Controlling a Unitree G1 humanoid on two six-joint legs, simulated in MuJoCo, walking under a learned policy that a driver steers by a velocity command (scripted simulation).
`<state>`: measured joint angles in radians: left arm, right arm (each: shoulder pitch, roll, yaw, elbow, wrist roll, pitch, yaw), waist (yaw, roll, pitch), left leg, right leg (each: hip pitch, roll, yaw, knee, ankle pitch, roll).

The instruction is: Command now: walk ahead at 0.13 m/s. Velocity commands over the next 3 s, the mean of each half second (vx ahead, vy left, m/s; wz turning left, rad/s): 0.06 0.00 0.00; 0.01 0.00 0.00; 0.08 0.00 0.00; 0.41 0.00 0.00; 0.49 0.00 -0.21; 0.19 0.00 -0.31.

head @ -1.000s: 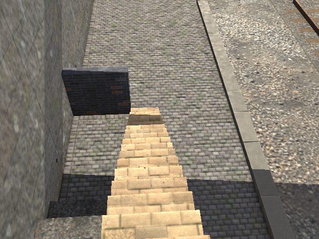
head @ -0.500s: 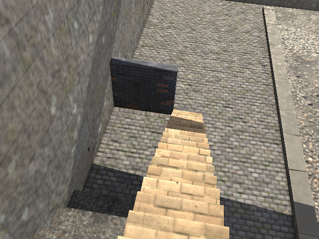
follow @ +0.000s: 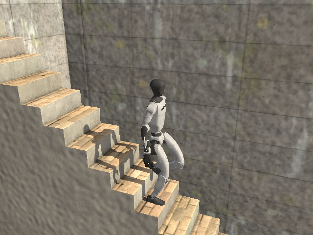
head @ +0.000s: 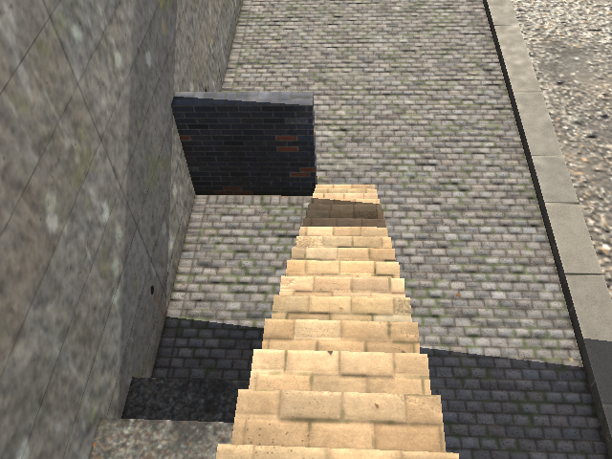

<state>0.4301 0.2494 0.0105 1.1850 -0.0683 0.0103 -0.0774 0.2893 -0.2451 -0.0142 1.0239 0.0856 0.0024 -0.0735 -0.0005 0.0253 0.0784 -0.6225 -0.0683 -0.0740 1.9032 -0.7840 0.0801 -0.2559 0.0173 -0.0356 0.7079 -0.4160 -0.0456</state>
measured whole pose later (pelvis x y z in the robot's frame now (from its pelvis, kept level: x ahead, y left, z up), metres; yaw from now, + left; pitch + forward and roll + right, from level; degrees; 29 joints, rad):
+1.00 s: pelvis +0.53 +0.03 -0.44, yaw +0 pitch -5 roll -3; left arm 0.43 0.15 0.02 1.14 -0.02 -0.02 -0.01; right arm 0.18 -0.24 0.00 1.00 0.09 -0.01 -0.01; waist 0.00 0.12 0.05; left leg -0.68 -0.05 -0.14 1.30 -0.30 0.00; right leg -0.41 0.21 0.09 1.07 -0.53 -0.08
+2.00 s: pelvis +1.08 +0.03 -0.79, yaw -1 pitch -3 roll -2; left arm 0.60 0.16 0.06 1.21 -0.10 -0.12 0.06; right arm 0.12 -0.25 0.03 1.04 0.10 -0.03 0.03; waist 0.08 0.11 0.01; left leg -0.60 -0.01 -0.04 1.26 -0.31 0.01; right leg -0.34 0.20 0.05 0.87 -0.49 -0.11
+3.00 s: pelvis +1.52 -0.05 -1.13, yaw -15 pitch -1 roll -1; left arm 0.29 0.18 0.00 0.96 -0.02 -0.02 -0.04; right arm 0.23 -0.33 -0.07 0.98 0.07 0.10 -0.02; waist 0.04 0.05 0.07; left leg -0.64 -0.01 -0.13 1.06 -0.12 -0.03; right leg -0.21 0.06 -0.03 0.52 -0.30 -0.06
